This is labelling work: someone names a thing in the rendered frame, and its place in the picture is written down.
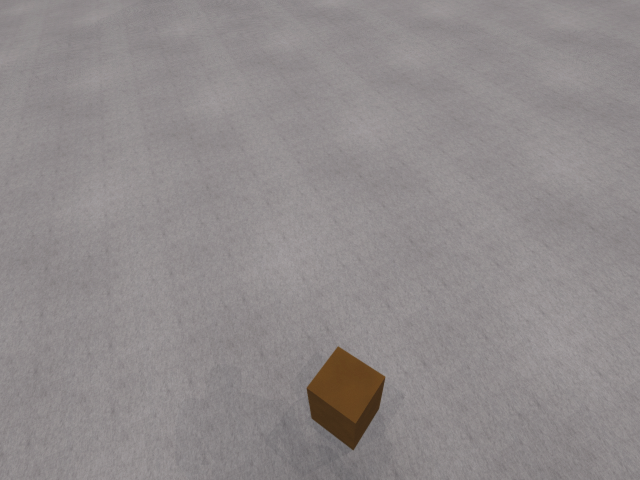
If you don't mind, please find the carton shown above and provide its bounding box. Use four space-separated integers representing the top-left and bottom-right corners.
307 347 385 450

